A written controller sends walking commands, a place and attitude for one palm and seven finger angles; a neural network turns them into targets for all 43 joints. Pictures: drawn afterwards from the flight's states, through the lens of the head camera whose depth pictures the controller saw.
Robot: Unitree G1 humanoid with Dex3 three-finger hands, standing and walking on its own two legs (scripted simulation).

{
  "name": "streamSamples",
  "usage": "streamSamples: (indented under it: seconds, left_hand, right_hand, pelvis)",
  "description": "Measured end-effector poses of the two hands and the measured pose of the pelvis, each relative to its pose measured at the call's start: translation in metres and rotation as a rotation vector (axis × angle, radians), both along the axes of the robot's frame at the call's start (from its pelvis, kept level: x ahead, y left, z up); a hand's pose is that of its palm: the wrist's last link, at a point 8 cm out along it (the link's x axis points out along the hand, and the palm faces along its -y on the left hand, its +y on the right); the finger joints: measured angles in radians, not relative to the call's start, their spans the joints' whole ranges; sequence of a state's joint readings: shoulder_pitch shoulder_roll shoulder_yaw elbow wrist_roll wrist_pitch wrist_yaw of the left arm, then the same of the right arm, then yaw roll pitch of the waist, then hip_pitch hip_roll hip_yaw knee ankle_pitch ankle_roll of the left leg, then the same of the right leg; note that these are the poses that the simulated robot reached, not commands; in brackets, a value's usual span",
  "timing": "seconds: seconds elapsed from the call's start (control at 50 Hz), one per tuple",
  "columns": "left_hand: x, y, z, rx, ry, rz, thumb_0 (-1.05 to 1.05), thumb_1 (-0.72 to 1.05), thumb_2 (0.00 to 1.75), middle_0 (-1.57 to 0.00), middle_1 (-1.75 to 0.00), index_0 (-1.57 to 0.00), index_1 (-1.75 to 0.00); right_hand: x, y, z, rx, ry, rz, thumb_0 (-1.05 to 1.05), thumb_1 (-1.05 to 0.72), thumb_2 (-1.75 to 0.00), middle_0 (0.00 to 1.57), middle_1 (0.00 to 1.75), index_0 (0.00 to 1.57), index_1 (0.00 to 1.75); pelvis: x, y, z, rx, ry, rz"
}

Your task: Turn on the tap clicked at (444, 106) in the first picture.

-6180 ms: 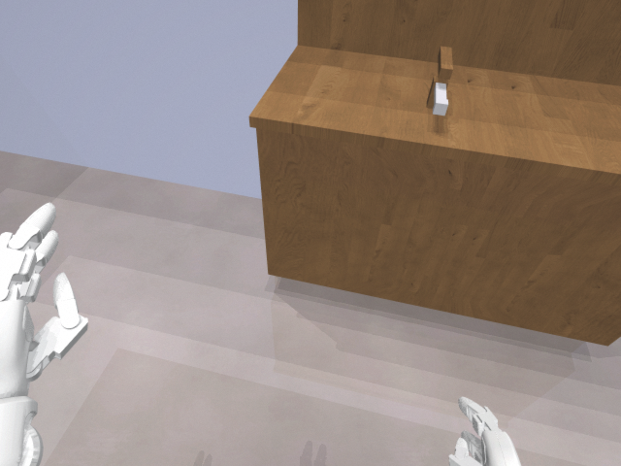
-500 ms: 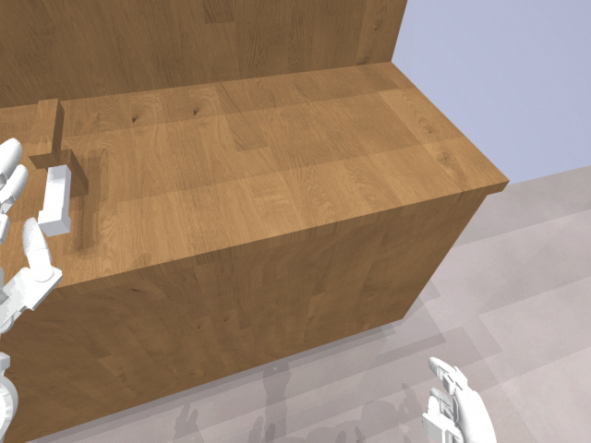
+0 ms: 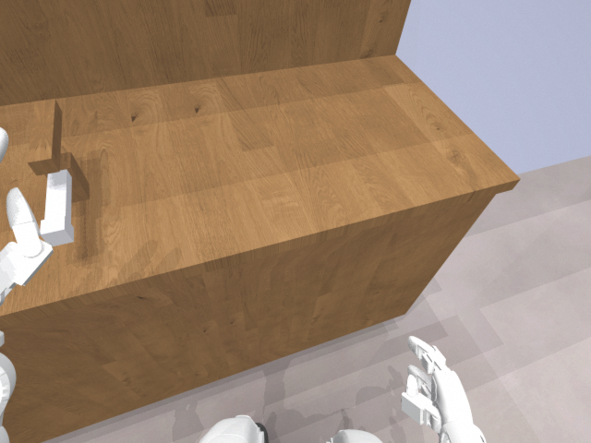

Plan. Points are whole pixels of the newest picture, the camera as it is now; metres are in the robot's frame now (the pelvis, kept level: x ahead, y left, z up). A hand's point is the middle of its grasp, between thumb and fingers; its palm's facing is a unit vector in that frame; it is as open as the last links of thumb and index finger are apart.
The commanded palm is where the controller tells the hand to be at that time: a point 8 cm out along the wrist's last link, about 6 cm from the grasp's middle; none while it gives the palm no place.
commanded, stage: come to a stop and stand still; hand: left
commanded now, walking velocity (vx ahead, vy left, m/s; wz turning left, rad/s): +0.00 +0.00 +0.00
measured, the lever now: (57, 231) +0.34 +0.34 +0.07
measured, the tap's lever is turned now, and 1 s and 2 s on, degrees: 0 0 0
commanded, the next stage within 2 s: look again from close up in 0.88 s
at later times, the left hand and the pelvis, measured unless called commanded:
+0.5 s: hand (42, 272) +0.23 +0.25 +0.18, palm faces +0.23 -0.91 -0.36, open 7.5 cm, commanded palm +0.16 +0.32 +0.19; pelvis -0.01 +0.05 +0.01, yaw -3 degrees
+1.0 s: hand out of the picture +0.23 +0.31 +0.19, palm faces +0.40 -0.84 -0.35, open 7.5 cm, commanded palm +0.17 +0.33 +0.19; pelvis +0.01 +0.05 +0.02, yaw +0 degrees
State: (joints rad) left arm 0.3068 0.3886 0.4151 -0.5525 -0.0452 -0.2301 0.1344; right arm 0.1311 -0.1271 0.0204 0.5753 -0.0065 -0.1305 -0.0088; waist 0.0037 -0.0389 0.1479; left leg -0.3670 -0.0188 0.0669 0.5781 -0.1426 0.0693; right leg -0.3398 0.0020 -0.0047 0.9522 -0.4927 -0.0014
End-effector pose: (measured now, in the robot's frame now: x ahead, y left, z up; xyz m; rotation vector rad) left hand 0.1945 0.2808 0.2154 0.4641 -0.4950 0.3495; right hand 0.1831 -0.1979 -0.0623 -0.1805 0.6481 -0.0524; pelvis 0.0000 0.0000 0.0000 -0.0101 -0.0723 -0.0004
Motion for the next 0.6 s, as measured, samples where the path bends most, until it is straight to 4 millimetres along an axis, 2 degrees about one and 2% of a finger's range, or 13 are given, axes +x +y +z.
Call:
streamSamples:
  seconds: [0.08,0.18,0.22,0.26,0.3,0.34,0.4,0.44,0.48,0.52,0.6]
  left_hand:
    - [-0.014,-0.003,0.012,0.082,0.051,0.001,0.02,0.89,0.90,-0.21,-0.30,-0.21,-0.30]
    - [-0.024,0.014,-0.006,0.010,0.193,0.080,0.01,0.89,0.90,-0.21,-0.31,-0.21,-0.30]
    - [-0.016,0.034,-0.006,0.030,0.181,0.110,0.01,0.88,0.90,-0.21,-0.31,-0.21,-0.30]
    - [-0.004,0.057,-0.011,-0.021,0.140,0.158,0.01,0.88,0.90,-0.22,-0.31,-0.21,-0.30]
    - [0.007,0.068,-0.021,-0.086,0.127,0.176,0.01,0.88,0.90,-0.21,-0.31,-0.21,-0.30]
    - [0.016,0.062,-0.033,-0.145,0.142,0.138,0.02,0.89,0.90,-0.21,-0.30,-0.20,-0.30]
    - [0.018,0.032,-0.041,-0.160,0.170,-0.009,0.02,0.89,0.90,-0.20,-0.30,-0.20,-0.30]
    - [0.013,0.017,-0.040,-0.126,0.177,-0.108,0.02,0.89,0.90,-0.20,-0.30,-0.20,-0.30]
    - [0.006,0.016,-0.033,-0.067,0.167,-0.162,0.02,0.89,0.90,-0.21,-0.30,-0.20,-0.30]
    - [-0.003,0.028,-0.023,-0.003,0.145,-0.157,0.02,0.88,0.90,-0.21,-0.31,-0.21,-0.30]
    - [-0.019,0.065,-0.007,0.063,0.101,-0.032,0.02,0.88,0.90,-0.22,-0.31,-0.22,-0.30]
  right_hand:
    - [-0.004,0.009,0.002,0.049,-0.027,0.006,0.01,-0.90,-0.90,0.20,0.30,0.21,0.30]
    - [-0.020,0.001,-0.005,0.017,0.080,0.000,0.01,-0.90,-0.90,0.20,0.30,0.21,0.30]
    - [-0.028,-0.005,-0.004,-0.035,0.124,0.015,0.01,-0.90,-0.90,0.20,0.30,0.21,0.30]
    - [-0.032,-0.011,-0.004,-0.063,0.141,0.009,0.01,-0.90,-0.90,0.20,0.30,0.21,0.30]
    - [-0.033,-0.017,-0.005,-0.083,0.125,-0.017,0.01,-0.90,-0.90,0.20,0.30,0.21,0.30]
    - [-0.035,-0.018,0.000,-0.082,0.111,-0.050,0.01,-0.90,-0.90,0.20,0.30,0.21,0.30]
    - [-0.036,-0.015,0.012,-0.083,0.054,-0.083,0.01,-0.90,-0.90,0.20,0.30,0.20,0.30]
    - [-0.036,-0.009,0.019,-0.084,0.022,-0.096,0.01,-0.91,-0.90,0.20,0.30,0.20,0.30]
    - [-0.037,-0.002,0.025,-0.085,0.007,-0.105,0.01,-0.91,-0.90,0.20,0.30,0.20,0.30]
    - [-0.038,0.006,0.028,-0.087,0.006,-0.105,0.01,-0.90,-0.90,0.20,0.30,0.20,0.30]
    - [-0.038,0.022,0.024,-0.080,0.031,-0.069,0.01,-0.90,-0.90,0.20,0.30,0.20,0.30]
  pelvis:
    - [0.002,0.001,0.003,0.005,0.028,-0.014]
    - [0.007,0.007,0.014,0.009,0.045,-0.025]
    - [0.007,0.008,0.018,0.016,0.052,-0.020]
    - [0.006,0.011,0.016,0.006,0.050,-0.024]
    - [0.003,0.019,0.011,-0.017,0.044,-0.018]
    - [-0.002,0.027,0.011,-0.005,0.028,-0.037]
    - [-0.007,0.038,0.011,-0.008,0.021,-0.049]
    - [-0.009,0.042,0.011,-0.014,0.025,-0.050]
    - [-0.010,0.045,0.011,-0.018,0.031,-0.049]
    - [-0.010,0.047,0.012,-0.022,0.036,-0.046]
    - [-0.010,0.051,0.014,-0.031,0.042,-0.033]
